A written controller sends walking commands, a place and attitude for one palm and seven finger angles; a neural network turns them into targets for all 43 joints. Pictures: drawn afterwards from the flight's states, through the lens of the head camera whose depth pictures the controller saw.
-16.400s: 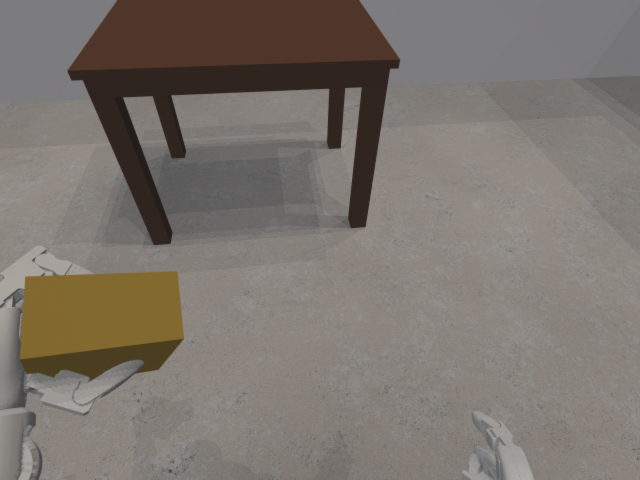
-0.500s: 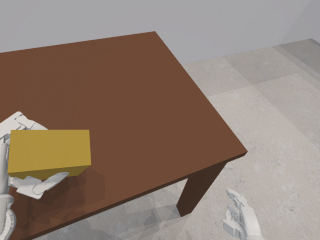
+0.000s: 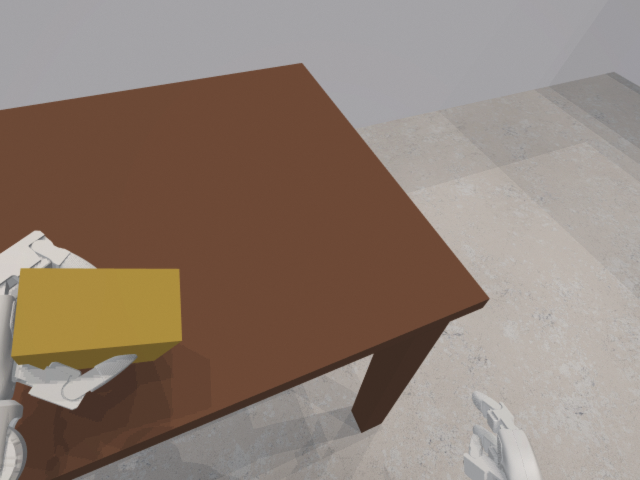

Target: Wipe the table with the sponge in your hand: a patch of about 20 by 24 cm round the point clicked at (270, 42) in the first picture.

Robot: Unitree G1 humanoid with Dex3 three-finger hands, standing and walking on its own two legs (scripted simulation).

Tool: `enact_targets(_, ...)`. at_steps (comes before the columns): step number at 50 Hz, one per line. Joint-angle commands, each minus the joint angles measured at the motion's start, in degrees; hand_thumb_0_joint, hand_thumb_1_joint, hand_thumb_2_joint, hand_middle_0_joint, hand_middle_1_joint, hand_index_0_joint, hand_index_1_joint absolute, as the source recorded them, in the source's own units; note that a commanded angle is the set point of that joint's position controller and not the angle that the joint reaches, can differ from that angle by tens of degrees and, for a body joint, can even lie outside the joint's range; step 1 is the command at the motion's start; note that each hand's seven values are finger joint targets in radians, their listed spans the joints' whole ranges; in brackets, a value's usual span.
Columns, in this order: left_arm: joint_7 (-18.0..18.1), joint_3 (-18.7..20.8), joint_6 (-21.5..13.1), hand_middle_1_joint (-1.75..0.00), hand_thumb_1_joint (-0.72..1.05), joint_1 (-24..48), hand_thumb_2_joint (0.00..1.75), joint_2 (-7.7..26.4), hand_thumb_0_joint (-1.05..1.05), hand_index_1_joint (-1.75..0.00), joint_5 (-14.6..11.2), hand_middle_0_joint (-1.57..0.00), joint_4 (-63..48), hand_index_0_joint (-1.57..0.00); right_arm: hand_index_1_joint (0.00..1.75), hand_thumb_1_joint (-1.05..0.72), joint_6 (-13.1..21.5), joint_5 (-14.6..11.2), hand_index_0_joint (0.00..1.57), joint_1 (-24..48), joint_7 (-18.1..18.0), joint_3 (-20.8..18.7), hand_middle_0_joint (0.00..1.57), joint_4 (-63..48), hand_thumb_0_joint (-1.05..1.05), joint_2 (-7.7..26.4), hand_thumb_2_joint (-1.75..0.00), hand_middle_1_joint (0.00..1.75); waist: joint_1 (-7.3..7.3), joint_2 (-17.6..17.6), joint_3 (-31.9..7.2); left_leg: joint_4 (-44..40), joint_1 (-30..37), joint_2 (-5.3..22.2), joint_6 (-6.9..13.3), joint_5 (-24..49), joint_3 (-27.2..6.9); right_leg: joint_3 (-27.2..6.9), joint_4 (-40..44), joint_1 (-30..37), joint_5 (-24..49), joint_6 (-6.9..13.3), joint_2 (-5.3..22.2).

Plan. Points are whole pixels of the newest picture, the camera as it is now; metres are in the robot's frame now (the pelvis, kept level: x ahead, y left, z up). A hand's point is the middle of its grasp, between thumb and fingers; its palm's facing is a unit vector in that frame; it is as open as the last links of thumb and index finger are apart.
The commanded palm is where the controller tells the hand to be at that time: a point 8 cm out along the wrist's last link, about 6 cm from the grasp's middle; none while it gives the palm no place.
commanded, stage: shuffle to correct the standing spot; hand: left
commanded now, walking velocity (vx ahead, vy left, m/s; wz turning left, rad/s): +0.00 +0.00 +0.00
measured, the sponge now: (122, 322) +0.23 +0.21 +0.14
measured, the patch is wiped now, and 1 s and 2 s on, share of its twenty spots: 0.00 0.00 0.00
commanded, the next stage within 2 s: none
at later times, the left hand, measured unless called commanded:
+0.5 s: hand (130, 313) +0.23 +0.20 +0.16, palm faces +0.32 -0.87 -0.37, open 10.1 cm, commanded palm +0.17 +0.24 +0.17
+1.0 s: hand (176, 316) +0.23 +0.16 +0.16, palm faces +0.29 -0.88 -0.37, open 10.1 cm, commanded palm +0.17 +0.21 +0.17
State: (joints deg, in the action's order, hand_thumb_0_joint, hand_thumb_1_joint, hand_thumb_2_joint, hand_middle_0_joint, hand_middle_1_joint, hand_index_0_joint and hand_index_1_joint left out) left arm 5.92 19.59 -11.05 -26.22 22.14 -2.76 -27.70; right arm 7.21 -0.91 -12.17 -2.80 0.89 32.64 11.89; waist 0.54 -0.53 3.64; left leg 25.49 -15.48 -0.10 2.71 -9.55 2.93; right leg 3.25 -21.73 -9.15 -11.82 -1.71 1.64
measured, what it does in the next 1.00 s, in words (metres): shifts its weight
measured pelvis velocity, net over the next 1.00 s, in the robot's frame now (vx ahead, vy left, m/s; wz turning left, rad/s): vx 0.01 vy -0.07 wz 0.00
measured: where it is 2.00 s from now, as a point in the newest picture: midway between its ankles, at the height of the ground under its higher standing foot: outside the picture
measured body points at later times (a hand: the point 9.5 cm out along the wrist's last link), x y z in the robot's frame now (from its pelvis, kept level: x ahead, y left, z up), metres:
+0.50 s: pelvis +0.00 -0.04 +0.00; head +0.03 -0.03 +0.45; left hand +0.20 +0.24 +0.18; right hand +0.18 -0.26 -0.07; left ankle +0.05 +0.08 -0.74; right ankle +0.00 -0.14 -0.74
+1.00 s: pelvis +0.01 -0.07 -0.01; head +0.03 -0.07 +0.44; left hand +0.21 +0.20 +0.18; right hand +0.17 -0.31 -0.09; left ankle +0.05 +0.08 -0.74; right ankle +0.00 -0.14 -0.74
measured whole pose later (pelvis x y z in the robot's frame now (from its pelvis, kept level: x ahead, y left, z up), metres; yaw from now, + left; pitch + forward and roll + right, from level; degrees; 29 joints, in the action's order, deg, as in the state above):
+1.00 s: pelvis +0.01 -0.07 -0.01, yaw +0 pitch -2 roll -2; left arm 5.2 19.3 -5.5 -28.3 22.8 -7.5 -31.0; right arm 2.4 -2.3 -11.9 -2.9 -0.2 32.5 12.2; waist -0.7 1.4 3.4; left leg 31.3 -16.2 6.3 -2.9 -13.4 0.0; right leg 5.4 -26.4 -9.4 -15.9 4.4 -4.8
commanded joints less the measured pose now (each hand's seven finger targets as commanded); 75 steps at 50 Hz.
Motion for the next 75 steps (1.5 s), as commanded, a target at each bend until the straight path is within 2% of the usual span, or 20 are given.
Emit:
enact_targets(1,1.00,5.27,-3.63,-1.60,0.10,3.25,1.30,7.39,0.00,-1.60,-0.60,-1.20,-11.92,-1.20,0.30,-0.90,3.23,-0.02,0.20,4.71,-0.59,-2.49,0.20,-8.57,0.00,7.23,-0.90,0.30,-0.20,4.90,-9.49,-6.17,5.97,6.71,-1.33,-1.10,-8.18,-2.99,2.90,-0.97,2.76,2.99,2.71)
enact_targets(5,1.37,7.51,-3.02,-1.60,0.10,3.10,1.30,10.03,0.00,-1.60,-0.47,-1.20,-11.04,-1.20,0.30,-0.90,3.39,-0.32,0.20,5.72,-0.64,-2.62,0.20,-8.43,0.00,7.70,-0.90,0.30,0.18,4.26,-9.24,-5.71,7.12,6.58,-1.36,-0.58,-8.06,-3.70,3.35,-1.91,3.04,3.05,3.08)
enact_targets(6,0.89,5.01,-3.21,-1.60,0.10,3.54,1.30,7.39,0.00,-1.60,-0.85,-1.20,-11.17,-1.20,0.30,-0.90,3.15,0.01,0.20,5.13,-0.72,-2.32,0.20,-8.48,0.00,6.95,-0.90,0.30,-0.24,3.59,-9.05,-6.36,6.60,6.92,-1.21,-1.50,-8.21,-3.22,3.49,-1.80,2.50,2.92,2.63)
enact_targets(10,1.09,7.46,-2.53,-1.60,0.10,5.17,1.30,10.24,0.00,-1.60,-0.98,-1.20,-11.42,-1.20,0.30,-0.90,3.34,-0.09,0.20,6.11,-0.75,-2.41,0.20,-8.69,0.00,7.04,-0.90,0.30,0.17,3.97,-8.98,-8.00,8.11,8.16,-1.73,-2.48,-8.87,-3.15,2.67,-3.06,0.81,2.61,1.55)
enact_targets(11,0.75,5.14,-2.74,-1.60,0.10,5.92,1.30,7.54,0.00,-1.60,-1.20,-1.20,-12.05,-1.20,0.30,-0.90,3.12,0.06,0.20,5.45,-0.78,-2.31,0.20,-8.80,0.00,6.48,-0.90,0.30,-0.22,5.27,-8.99,-8.34,7.38,8.70,-1.47,-2.84,-9.06,-2.72,2.36,-2.51,0.90,2.55,1.30)
enact_targets(15,1.02,7.25,-1.72,-1.60,0.10,4.76,1.30,9.93,0.00,-1.60,-1.34,-1.20,-11.88,-1.20,0.30,-0.90,3.04,-0.22,0.20,6.21,-0.39,-2.52,0.20,-9.34,0.00,6.50,-0.90,0.30,0.24,5.64,-9.30,-7.99,8.16,9.40,-1.46,-2.37,-8.83,-2.72,2.41,-2.89,0.97,2.50,0.89)
enact_targets(16,0.65,4.92,-1.67,-1.60,0.10,5.03,1.30,7.32,0.00,-1.60,-1.69,-1.20,-11.85,-1.20,0.30,-0.90,2.73,-0.12,0.20,5.58,-0.33,-2.31,0.20,-9.49,0.00,5.98,-0.90,0.30,-0.26,4.93,-8.91,-7.90,7.03,9.64,-1.20,-2.94,-8.93,-2.58,2.68,-2.54,1.14,2.50,0.87)
enact_targets(20,0.80,7.30,-0.89,-1.60,0.10,3.29,1.30,10.00,0.00,-1.60,-2.12,-1.20,-12.61,-1.20,0.30,-0.90,2.25,-0.42,0.20,5.88,-0.07,-2.65,0.20,-9.72,0.00,6.32,-0.90,0.30,-0.23,5.06,-10.00,-5.09,7.60,9.21,-1.33,0.09,-7.58,-3.27,3.04,-2.32,3.50,2.95,1.42)
enact_targets(21,0.46,4.98,-0.92,-1.60,0.10,3.63,1.30,7.27,0.00,-1.60,-2.44,-1.20,-13.31,-1.20,0.30,-0.90,1.95,-0.46,0.20,5.41,-0.06,-2.60,0.20,-10.00,0.00,5.88,-0.90,0.30,-0.59,5.68,-9.88,-4.73,7.10,9.49,-1.10,0.47,-7.41,-3.04,2.78,-2.03,4.02,2.97,1.39)
enact_targets(22,0.48,5.76,-0.89,-1.60,0.10,4.01,1.30,8.47,0.00,-1.60,-2.52,-1.20,-13.75,-1.20,0.30,-0.90,1.95,-0.60,0.20,5.73,-0.07,-2.75,0.20,-10.18,0.00,6.21,-0.90,0.30,-0.53,6.39,-9.18,-4.38,6.74,9.56,-1.09,-0.18,-7.35,-3.50,3.09,-2.86,3.80,2.96,1.54)
enact_targets(25,0.88,7.63,-0.30,-1.60,0.10,2.75,1.30,10.52,0.00,-1.60,-2.83,-1.20,-13.85,-1.20,0.30,-0.90,1.35,-0.81,0.20,6.07,-0.12,-2.64,0.20,-10.03,0.00,6.12,-0.90,0.30,-0.46,5.14,-9.92,-3.18,7.32,9.41,-1.24,1.09,-6.74,-3.59,2.70,-2.65,4.74,3.14,1.79)
enact_targets(26,0.60,5.82,-0.33,-1.60,0.10,2.95,1.30,8.35,0.00,-1.60,-3.13,-1.20,-14.46,-1.20,0.30,-0.90,1.04,-0.65,0.20,5.54,-0.24,-2.68,0.20,-10.11,0.00,5.87,-0.90,0.30,-0.73,5.02,-10.20,-2.40,6.90,9.56,-0.96,2.06,-6.48,-3.58,2.70,-2.05,5.74,3.20,1.82)
enact_targets(29,0.43,6.60,0.10,-1.60,0.10,2.47,1.30,9.28,0.00,-1.60,-3.66,-1.20,-14.86,-1.20,0.30,-0.90,0.69,-0.93,0.20,5.37,-0.33,-3.02,0.20,-10.13,0.00,6.25,-0.90,0.30,-0.73,3.97,-10.16,0.38,6.56,9.40,-1.17,5.22,-5.55,-4.58,2.70,-1.91,9.01,3.54,2.83)
enact_targets(39,0.44,7.06,1.48,-1.60,0.10,1.76,1.30,10.12,0.00,-1.60,-4.77,-1.20,-14.61,-1.20,0.30,-0.90,-0.67,-1.42,0.20,5.46,-0.48,-3.17,0.20,-9.65,0.00,6.42,-0.90,0.30,-1.16,0.52,-8.09,5.97,4.91,7.90,-1.28,1.79,-3.85,-6.79,3.26,-3.83,10.06,4.97,5.08)
enact_targets(45,0.90,8.27,1.77,-1.60,0.10,0.49,1.30,11.64,0.00,-1.60,-4.77,-1.20,-15.05,-1.20,0.30,-0.90,-1.28,-1.60,0.20,6.30,-0.36,-2.92,0.20,-9.22,0.00,6.47,-0.90,0.30,-1.08,3.14,-8.24,4.70,5.57,8.63,-0.93,4.35,-4.35,-5.87,1.78,-2.90,10.71,4.36,4.77)
enact_targets(49,0.17,7.42,1.58,-1.60,0.10,1.64,1.30,10.71,0.00,-1.60,-5.03,-1.20,-15.82,-1.20,0.30,-0.90,-1.48,-1.40,0.20,5.64,-0.31,-3.13,0.20,-9.65,0.00,6.59,-0.90,0.30,-1.01,1.84,-7.76,4.94,4.46,8.76,-1.01,3.22,-4.43,-5.68,2.22,-2.21,10.46,3.94,4.21)
enact_targets(55,0.61,7.55,1.73,-1.60,0.10,-0.21,1.30,11.08,0.00,-1.60,-4.56,-1.20,-16.06,-1.20,0.30,-0.90,-1.60,-1.55,0.20,6.51,-0.13,-2.82,0.20,-9.77,0.00,6.43,-0.90,0.30,-0.79,5.62,-8.58,1.09,5.85,10.08,-0.56,4.48,-6.09,-4.09,1.01,-1.51,8.43,3.24,2.85)
enact_targets(59,0.09,7.21,1.78,-1.60,0.10,0.91,1.30,10.54,0.00,-1.60,-4.68,-1.20,-15.61,-1.20,0.30,-0.90,-1.68,-1.21,0.20,5.55,-0.22,-3.08,0.20,-9.89,0.00,6.50,-0.90,0.30,-0.85,2.58,-8.54,2.09,4.91,10.04,-0.68,3.56,-5.53,-4.59,2.03,-1.00,9.28,3.16,2.93)
enact_targets(65,0.72,6.94,2.26,-1.60,0.10,1.55,1.30,10.91,0.00,-1.60,-4.46,-1.20,-15.70,-1.20,0.30,-0.90,-1.80,-1.51,0.20,6.76,-0.11,-2.60,0.20,-9.73,0.00,6.19,-0.90,0.30,-1.00,4.32,-8.38,0.91,5.86,9.61,-0.70,0.28,-6.03,-4.73,1.94,-2.66,6.32,3.72,3.07)
enact_targets(75,0.94,7.12,2.45,-1.60,0.10,0.15,1.30,10.84,0.00,-1.60,-4.52,-1.20,-16.05,-1.20,0.30,-0.90,-2.14,-1.55,0.20,6.84,0.04,-2.65,0.20,-9.86,0.00,6.17,-0.90,0.30,-0.96,5.61,-9.54,0.78,6.36,10.09,-0.68,5.59,-6.49,-4.07,1.03,-0.88,9.50,3.57,2.71)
